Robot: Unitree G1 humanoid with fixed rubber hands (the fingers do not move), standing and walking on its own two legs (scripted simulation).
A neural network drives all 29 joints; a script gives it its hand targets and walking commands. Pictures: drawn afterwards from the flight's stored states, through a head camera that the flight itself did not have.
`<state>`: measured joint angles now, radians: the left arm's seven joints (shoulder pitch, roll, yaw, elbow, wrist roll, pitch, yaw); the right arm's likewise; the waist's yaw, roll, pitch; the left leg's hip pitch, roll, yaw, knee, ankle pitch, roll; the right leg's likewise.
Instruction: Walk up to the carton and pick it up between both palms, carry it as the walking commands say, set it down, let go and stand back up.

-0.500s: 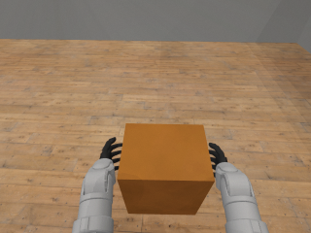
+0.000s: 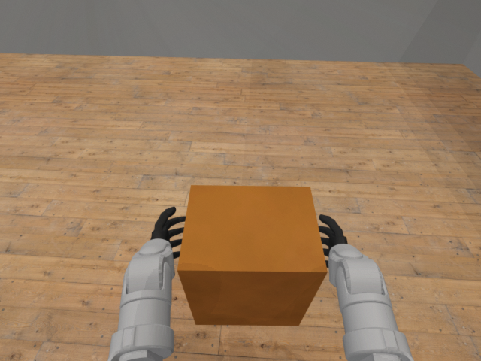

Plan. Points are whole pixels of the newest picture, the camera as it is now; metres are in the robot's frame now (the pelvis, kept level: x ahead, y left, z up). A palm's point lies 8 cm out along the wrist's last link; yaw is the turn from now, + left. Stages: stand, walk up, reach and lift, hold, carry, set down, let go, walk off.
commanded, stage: hold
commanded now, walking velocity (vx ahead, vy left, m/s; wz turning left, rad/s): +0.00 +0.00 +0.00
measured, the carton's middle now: (248, 260) +0.31 +0.00 -0.02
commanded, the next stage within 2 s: carry in 0.58 s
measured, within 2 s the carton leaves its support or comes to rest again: neither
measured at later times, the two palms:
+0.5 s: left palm (162, 250) +0.29 +0.15 +0.04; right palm (339, 257) +0.28 -0.16 +0.04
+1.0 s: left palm (141, 210) +0.34 +0.18 +0.09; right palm (314, 211) +0.34 -0.12 +0.08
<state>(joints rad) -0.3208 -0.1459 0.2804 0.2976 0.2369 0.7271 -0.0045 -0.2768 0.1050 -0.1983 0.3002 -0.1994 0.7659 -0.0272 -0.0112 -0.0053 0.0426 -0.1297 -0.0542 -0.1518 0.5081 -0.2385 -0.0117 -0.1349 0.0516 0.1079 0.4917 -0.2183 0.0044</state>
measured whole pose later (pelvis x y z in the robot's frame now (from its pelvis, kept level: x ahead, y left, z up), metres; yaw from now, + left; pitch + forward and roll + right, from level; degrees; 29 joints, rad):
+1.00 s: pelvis +0.09 +0.02 -0.01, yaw +2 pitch +3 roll -1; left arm -0.14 -0.13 0.12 -0.23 0.05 1.06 0.10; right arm -0.07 0.13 -0.11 -0.29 -0.09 1.11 -0.12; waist 0.01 0.02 -0.16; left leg -0.26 0.00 -0.01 0.59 -0.34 0.02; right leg -0.25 -0.02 -0.10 0.54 -0.33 0.00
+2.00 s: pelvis +0.32 -0.10 -0.02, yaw +37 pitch +5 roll -1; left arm 0.00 -0.13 0.10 -0.46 -0.01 1.10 0.13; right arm 0.03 0.13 -0.04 -0.47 -0.04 1.14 -0.15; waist 0.00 -0.01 -0.07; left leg -0.43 0.04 -0.05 0.70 -0.34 -0.05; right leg -0.52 -0.05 -0.08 0.89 -0.47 0.06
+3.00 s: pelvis +0.47 -0.26 -0.02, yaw +75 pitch +3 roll -1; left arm 0.01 -0.13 0.09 -0.48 0.00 1.12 0.13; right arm 0.02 0.13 -0.05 -0.50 -0.04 1.18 -0.15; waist -0.01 -0.05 -0.08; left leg -0.43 0.01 0.14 0.72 -0.32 0.06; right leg -0.40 -0.10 -0.26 0.76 -0.42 -0.01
